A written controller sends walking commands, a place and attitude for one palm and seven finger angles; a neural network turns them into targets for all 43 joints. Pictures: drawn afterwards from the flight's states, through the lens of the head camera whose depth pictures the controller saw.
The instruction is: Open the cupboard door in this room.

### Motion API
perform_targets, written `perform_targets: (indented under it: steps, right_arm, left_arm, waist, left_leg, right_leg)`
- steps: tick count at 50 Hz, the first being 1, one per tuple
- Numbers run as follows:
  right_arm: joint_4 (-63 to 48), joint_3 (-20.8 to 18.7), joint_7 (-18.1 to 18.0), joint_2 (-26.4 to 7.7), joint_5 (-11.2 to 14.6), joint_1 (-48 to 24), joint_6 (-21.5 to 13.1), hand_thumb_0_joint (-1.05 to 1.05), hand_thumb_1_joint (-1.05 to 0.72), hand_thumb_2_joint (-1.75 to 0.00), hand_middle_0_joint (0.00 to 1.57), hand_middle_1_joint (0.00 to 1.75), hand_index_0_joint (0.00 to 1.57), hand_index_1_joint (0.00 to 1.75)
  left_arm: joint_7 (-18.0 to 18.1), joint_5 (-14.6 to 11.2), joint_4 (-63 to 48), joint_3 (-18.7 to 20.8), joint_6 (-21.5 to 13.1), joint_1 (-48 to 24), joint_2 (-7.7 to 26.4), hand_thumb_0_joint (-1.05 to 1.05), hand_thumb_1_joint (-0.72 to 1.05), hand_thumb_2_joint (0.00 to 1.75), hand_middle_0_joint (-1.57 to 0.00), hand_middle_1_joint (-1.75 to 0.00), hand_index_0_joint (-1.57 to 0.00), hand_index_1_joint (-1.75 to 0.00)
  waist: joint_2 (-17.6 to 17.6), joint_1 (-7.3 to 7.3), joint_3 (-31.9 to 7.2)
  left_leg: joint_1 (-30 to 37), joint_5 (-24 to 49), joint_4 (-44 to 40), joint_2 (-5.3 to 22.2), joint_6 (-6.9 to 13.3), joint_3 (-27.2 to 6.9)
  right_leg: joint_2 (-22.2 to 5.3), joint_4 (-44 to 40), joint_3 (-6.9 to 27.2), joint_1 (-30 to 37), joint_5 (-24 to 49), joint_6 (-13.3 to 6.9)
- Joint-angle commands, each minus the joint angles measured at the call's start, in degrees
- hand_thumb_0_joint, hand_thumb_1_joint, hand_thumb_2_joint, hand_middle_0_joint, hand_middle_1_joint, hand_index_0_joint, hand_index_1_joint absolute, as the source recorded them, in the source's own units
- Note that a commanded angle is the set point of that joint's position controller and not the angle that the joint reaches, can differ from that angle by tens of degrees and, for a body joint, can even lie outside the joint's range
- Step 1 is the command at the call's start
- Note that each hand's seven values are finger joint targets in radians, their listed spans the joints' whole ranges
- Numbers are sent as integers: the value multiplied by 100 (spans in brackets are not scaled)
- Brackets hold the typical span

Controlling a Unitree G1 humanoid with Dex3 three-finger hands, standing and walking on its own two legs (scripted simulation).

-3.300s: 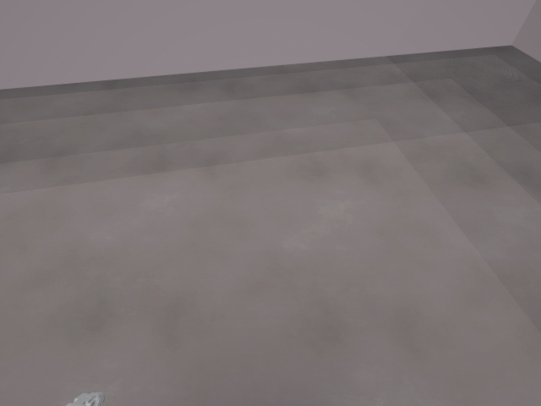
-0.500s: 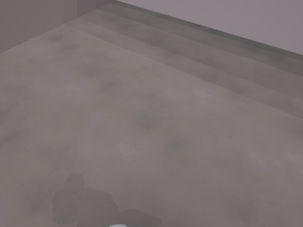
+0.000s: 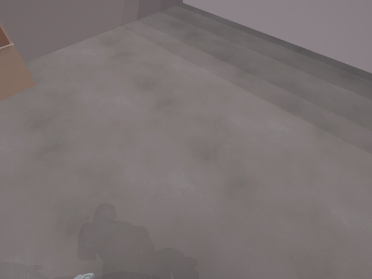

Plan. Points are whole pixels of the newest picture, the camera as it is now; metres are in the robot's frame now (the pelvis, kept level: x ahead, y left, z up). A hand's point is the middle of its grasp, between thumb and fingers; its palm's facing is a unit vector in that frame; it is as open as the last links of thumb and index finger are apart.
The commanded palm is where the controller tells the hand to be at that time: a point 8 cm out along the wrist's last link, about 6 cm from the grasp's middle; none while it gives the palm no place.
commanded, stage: turn or walk to find it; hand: left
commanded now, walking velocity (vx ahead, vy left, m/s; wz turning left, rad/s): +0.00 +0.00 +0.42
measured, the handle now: out of the picture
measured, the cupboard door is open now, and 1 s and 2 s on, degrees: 0 0 0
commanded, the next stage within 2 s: stand and wait in 0.22 s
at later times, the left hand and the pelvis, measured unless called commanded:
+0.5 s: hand out of the picture -0.05 +0.16 -0.17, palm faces +0.22 -0.95 -0.24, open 7.4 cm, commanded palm none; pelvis -0.03 -0.03 +0.00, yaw +10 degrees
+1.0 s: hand out of the picture -0.07 +0.17 -0.16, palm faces +0.36 -0.89 -0.27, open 7.4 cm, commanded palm none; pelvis -0.08 -0.04 -0.01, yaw +20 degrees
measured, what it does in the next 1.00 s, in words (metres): steps on the spot, turning left: right foot, then left foot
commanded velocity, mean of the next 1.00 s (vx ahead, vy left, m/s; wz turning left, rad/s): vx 0.00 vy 0.00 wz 0.29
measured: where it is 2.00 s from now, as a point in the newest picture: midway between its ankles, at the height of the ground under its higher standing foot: outside the picture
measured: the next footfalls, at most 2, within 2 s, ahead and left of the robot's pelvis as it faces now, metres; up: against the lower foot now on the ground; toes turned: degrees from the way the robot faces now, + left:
right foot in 0.12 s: +0.02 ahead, -0.13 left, +0.00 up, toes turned +2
left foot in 0.56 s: -0.04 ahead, +0.11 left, +0.00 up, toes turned +13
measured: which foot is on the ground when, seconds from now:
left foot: down 0.00-0.12, up 0.14-0.54, down 0.56-0.92, up 0.94-1.00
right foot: up 0.00-0.10, down 0.12-0.58, up 0.60-0.88, down 0.90-1.00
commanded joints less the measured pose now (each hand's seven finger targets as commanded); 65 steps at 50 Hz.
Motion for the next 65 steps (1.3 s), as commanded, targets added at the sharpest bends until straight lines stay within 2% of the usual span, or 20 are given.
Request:
perform_targets:
  steps: [1,5,7,12,22,25,26,28,30,38,43,44,46,47,50,58,62,63,64,65]
  right_arm:
    - [-377,-331,-45,-1204,-12,102,-62,0,-90,-90,20,30,20,30]
    - [-474,-325,27,-986,74,-93,-39,0,-90,-90,20,30,20,30]
    - [-703,-314,52,-691,46,-68,-13,0,-90,-90,20,30,20,30]
    - [-235,-323,146,-678,0,248,155,0,-90,-90,20,30,20,30]
    - [-124,-73,39,-425,100,-499,39,0,-90,-90,20,30,20,30]
    - [99,-15,-15,-390,122,-142,-43,0,-90,-90,20,30,20,30]
    - [222,-4,-26,-457,120,69,-109,0,-90,-90,20,30,20,30]
    - [193,-97,-52,-1095,71,6,-186,0,-90,-90,20,30,20,30]
    - [260,-85,-137,-1073,54,-83,-169,0,-90,-90,20,30,20,30]
    - [61,-181,-121,-1087,29,-336,-106,0,-90,-90,20,30,20,30]
    - [-132,-249,-60,-1068,54,-485,-64,0,-90,-90,20,30,20,30]
    - [-185,-238,-31,-921,91,-465,-69,0,-90,-90,20,30,20,30]
    - [-443,-217,33,-587,78,-591,-8,0,-90,-90,20,30,20,30]
    - [-428,-285,38,-779,19,-678,107,0,-90,-90,20,30,20,30]
    - [-200,-313,142,-685,25,-295,166,0,-90,-90,20,30,20,30]
    - [-372,-165,157,-504,76,-618,85,0,-90,-90,20,30,20,30]
    - [-235,-147,117,-589,81,6,-33,0,-90,-90,20,30,20,30]
    - [-216,-199,120,-870,66,224,-92,0,-90,-90,20,30,20,30]
    - [-259,-328,96,-1444,20,395,-130,0,-90,-90,20,30,20,30]
    - [-194,-369,54,-1639,31,642,-89,0,-90,-90,20,30,20,30]
  left_arm:
    - [46,-35,-487,87,-182,114,339,0,90,90,-20,-30,-20,-30]
    - [104,-14,-394,147,-292,721,606,0,90,90,-20,-30,-20,-30]
    - [127,73,-560,242,-312,641,1277,0,90,90,-20,-30,-20,-30]
    - [102,20,-647,72,-429,15,590,0,90,90,-20,-30,-20,-30]
    - [84,104,128,78,-429,1155,820,0,90,90,-20,-30,-20,-30]
    - [99,60,307,39,-410,964,744,0,90,90,-20,-30,-20,-30]
    - [108,14,350,12,-395,899,630,0,90,90,-20,-30,-20,-30]
    - [72,-25,303,-61,-340,1160,216,0,90,90,-20,-30,-20,-30]
    - [87,-9,316,-110,-234,706,232,0,90,90,-20,-30,-20,-30]
    - [16,-11,267,-20,-205,596,160,0,90,90,-20,-30,-20,-30]
    - [50,-11,238,28,-301,1079,207,0,90,90,-20,-30,-20,-30]
    - [73,17,225,55,-350,1183,383,0,90,90,-20,-30,-20,-30]
    - [97,100,46,217,-378,1149,1159,0,90,90,-20,-30,-20,-30]
    - [112,65,-34,225,-380,1009,1041,0,90,90,-20,-30,-20,-30]
    - [108,78,-284,123,-367,187,695,0,90,90,-20,-30,-20,-30]
    - [94,122,-160,218,-357,727,1064,0,90,90,-20,-30,-20,-30]
    - [68,52,-137,242,-301,608,1055,0,90,90,-20,-30,-20,-30]
    - [44,-7,-201,208,-254,641,878,0,90,90,-20,-30,-20,-30]
    - [8,-27,-415,140,-223,660,473,0,90,90,-20,-30,-20,-30]
    - [36,39,-554,47,-163,177,469,0,90,90,-20,-30,-20,-30]
  waist:
    - [830,82,-421]
    - [303,384,-504]
    - [-1488,417,-258]
    - [-688,12,164]
    - [-1098,515,-276]
    - [-1093,284,-418]
    - [-765,170,-452]
    - [922,287,-626]
    - [1636,120,-120]
    - [974,150,-66]
    - [713,403,-358]
    - [314,452,-410]
    - [-1525,582,-160]
    - [-1628,574,59]
    - [-758,117,356]
    - [-1044,524,-57]
    - [-790,214,-477]
    - [14,95,-644]
    - [1696,34,-598]
    - [1558,-170,-478]
  left_leg:
    - [333,1395,-543,1608,640,-1922]
    - [-865,331,126,994,71,-1586]
    - [-2000,-2075,2485,-40,-511,-113]
    - [-1745,-962,4360,449,-661,-42]
    - [-778,-1573,1804,519,-696,507]
    - [196,-695,384,515,-628,613]
    - [765,24,-344,632,-563,556]
    - [1402,2116,-263,2018,33,-703]
    - [692,2678,-689,2272,558,-1034]
    - [471,2168,-532,1799,576,-974]
    - [-48,1435,-33,1420,290,-1067]
    - [-498,816,367,1134,36,-880]
    - [-1666,-2012,2437,172,-473,147]
    - [-1635,-2071,3370,408,-447,-161]
    - [-1598,-1291,4426,596,-535,-1]
    - [-1078,-1713,2359,636,-675,648]
    - [113,-540,407,574,-589,843]
    - [815,230,-192,966,-430,302]
    - [1311,1943,-484,2396,199,-1572]
    - [823,1993,-681,2780,584,-1867]
  right_leg:
    - [127,-854,18,196,31,-132]
    - [-172,-2988,234,1883,1241,-300]
    - [-2408,-3725,2186,1618,953,-1326]
    - [-1271,-3401,534,853,1916,-1107]
    - [-1311,-2849,469,1745,4018,-1366]
    - [-1132,-2540,289,1436,3704,-1102]
    - [-992,-2300,166,1134,3322,-890]
    - [-370,-1564,-445,214,1123,-368]
    - [-228,-364,-363,10,-641,-202]
    - [-102,-342,-258,20,-250,-134]
    - [30,-2180,-365,1113,969,-144]
    - [-284,-2829,-70,1635,1373,-213]
    - [-2270,-3527,1648,1552,1547,-1197]
    - [-2253,-3723,1667,835,1001,-1326]
    - [-1638,-3534,565,361,991,-1136]
    - [-1767,-2927,-5,1271,2516,-1295]
    - [-1588,-1941,-521,1101,2866,-831]
    - [-1281,-1182,-791,514,2182,-504]
    - [-531,-60,-1013,-883,-278,-80]
    - [-375,810,-506,-887,-1131,-104]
